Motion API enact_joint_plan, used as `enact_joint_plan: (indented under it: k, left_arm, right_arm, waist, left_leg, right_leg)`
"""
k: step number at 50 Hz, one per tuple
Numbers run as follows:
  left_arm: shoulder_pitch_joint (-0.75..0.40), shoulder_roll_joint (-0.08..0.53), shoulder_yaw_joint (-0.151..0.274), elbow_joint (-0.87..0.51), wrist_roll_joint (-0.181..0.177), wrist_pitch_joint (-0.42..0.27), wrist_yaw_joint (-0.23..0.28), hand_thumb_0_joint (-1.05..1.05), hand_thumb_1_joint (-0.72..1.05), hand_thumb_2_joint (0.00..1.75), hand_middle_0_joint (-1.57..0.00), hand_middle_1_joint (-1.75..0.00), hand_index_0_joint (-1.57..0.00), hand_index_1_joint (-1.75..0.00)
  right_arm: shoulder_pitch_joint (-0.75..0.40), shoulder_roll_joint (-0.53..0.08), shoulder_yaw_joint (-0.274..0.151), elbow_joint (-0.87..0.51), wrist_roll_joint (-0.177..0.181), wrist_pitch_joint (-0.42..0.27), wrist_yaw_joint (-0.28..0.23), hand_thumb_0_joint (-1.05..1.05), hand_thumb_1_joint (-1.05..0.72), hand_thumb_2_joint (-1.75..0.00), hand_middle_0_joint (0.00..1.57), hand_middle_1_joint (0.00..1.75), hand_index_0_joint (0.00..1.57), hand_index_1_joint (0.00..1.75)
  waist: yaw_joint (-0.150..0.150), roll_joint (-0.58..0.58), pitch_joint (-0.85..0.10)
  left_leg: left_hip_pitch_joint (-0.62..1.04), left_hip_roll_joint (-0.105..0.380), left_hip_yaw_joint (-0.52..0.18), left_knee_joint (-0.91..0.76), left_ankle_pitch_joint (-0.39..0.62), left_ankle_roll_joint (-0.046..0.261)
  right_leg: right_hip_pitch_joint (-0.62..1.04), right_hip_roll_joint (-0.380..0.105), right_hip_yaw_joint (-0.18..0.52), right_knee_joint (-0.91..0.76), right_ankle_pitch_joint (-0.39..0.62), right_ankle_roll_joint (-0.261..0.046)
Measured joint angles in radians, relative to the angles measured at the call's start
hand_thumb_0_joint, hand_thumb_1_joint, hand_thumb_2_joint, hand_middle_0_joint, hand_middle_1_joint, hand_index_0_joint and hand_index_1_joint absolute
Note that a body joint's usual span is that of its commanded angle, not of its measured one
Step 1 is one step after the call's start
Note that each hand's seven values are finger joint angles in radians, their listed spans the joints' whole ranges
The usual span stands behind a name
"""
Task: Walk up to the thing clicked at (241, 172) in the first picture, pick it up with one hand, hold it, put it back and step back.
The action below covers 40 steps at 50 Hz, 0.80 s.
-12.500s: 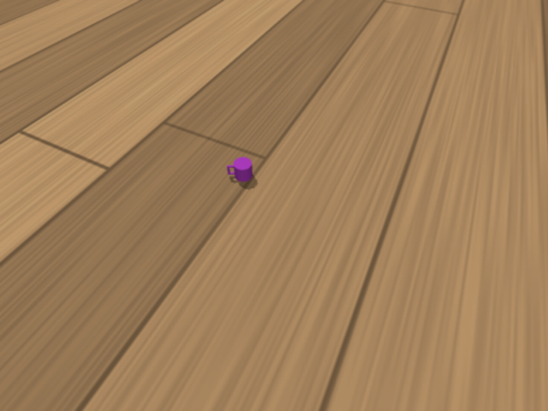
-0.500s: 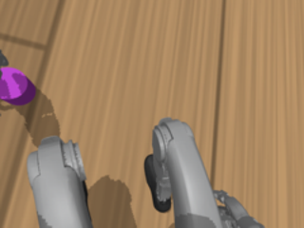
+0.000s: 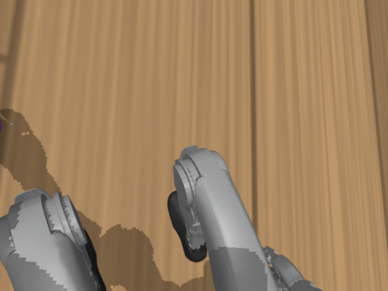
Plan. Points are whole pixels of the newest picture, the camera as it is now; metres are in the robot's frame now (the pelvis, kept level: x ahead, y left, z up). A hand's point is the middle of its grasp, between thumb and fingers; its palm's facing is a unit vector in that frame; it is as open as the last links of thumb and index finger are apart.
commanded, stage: rest palm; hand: left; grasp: from above
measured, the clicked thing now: out of the picture +0.46 +0.34 -0.28
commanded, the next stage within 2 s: close in 0.74 s
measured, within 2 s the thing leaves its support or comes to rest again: neither
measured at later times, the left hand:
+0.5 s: hand out of the picture +0.46 +0.32 -0.24, palm faces -0.45 -0.12 -0.89, open 13.8 cm
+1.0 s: hand out of the picture +0.46 +0.32 -0.25, palm faces -0.45 -0.13 -0.88, open 13.3 cm
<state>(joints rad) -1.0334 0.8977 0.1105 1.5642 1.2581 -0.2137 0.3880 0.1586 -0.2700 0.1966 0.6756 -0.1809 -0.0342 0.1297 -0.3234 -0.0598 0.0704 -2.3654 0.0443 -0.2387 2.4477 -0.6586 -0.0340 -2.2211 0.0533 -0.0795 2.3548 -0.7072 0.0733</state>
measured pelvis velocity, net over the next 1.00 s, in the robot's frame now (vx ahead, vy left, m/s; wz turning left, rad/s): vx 0.00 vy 0.01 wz -0.06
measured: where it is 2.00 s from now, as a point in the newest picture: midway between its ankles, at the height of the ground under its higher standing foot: (143, 256)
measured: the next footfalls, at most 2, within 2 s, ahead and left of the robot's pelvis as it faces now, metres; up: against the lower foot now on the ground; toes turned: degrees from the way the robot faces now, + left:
none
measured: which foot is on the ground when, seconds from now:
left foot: down 0.00-1.00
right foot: down 0.00-1.00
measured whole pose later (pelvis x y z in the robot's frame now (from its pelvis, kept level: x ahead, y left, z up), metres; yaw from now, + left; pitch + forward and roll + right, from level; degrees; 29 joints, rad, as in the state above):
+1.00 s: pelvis +0.00 +0.01 -0.01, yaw -3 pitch +28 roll -14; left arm -1.04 0.98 0.11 1.68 1.28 -0.23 0.57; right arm 0.08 -0.31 0.26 0.69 -0.26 -0.18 0.22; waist -0.34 -0.12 0.14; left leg -2.37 0.05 -0.30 2.53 -0.70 -0.04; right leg -2.21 0.08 -0.12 2.39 -0.72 0.08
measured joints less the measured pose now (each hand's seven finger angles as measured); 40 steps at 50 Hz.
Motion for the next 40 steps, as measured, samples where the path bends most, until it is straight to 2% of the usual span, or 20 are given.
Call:
enact_joint_plan:
  k: [7, 16, 27, 40]
  left_arm:
    - [0.001, 0.047, 0.012, 0.033, 0.035, -0.048, 0.071, 0.0, -0.5, 0.97, -0.08, -1.02, -0.09, -1.01]
    - [-0.011, 0.057, 0.012, 0.066, 0.046, -0.023, 0.131, 0.0, -0.49, 1.03, -0.09, -1.03, -0.09, -1.03]
    - [-0.003, 0.042, 0.007, 0.084, 0.02, 0.015, 0.143, 0.0, -0.48, 1.02, -0.09, -1.04, -0.09, -1.03]
    - [0.001, 0.06, -0.004, 0.099, 0.007, -0.004, 0.152, 0.0, -0.47, 1.01, -0.09, -1.05, -0.1, -1.04]
  right_arm:
    - [-0.008, -0.016, 0.012, 0.016, -0.038, -0.028, 0.01, 0.0, -0.9, -0.9, 0.21, 0.3, 0.2, 0.3]
    - [-0.045, -0.026, 0.02, 0.02, -0.069, -0.074, 0.032, 0.0, -0.9, -0.9, 0.2, 0.3, 0.2, 0.3]
    - [-0.076, -0.022, 0.037, 0.009, -0.07, -0.11, 0.058, 0.0, -0.9, -0.9, 0.2, 0.3, 0.2, 0.3]
    - [-0.077, -0.029, 0.052, 0.006, -0.068, -0.13, 0.075, 0.0, -0.91, -0.9, 0.2, 0.3, 0.2, 0.3]
  waist:
    - [-0.001, -0.024, 0.027]
    - [-0.011, -0.041, 0.032]
    - [-0.017, -0.044, 0.038]
    - [-0.015, -0.051, 0.053]
  left_leg:
    - [-0.011, -0.007, -0.021, 0.03, -0.001, -0.008]
    - [-0.017, -0.004, -0.04, 0.058, -0.014, -0.009]
    - [-0.011, 0.003, -0.046, 0.071, -0.027, -0.003]
    - [-0.007, 0.001, -0.052, 0.076, -0.031, -0.002]
  right_leg:
    - [-0.007, 0.003, -0.013, 0.022, 0.001, -0.003]
    - [-0.01, 0.014, -0.024, 0.036, -0.002, 0.002]
    - [-0.002, 0.022, -0.028, 0.037, -0.005, 0.007]
    - [0.007, 0.022, -0.034, 0.036, -0.008, 0.004]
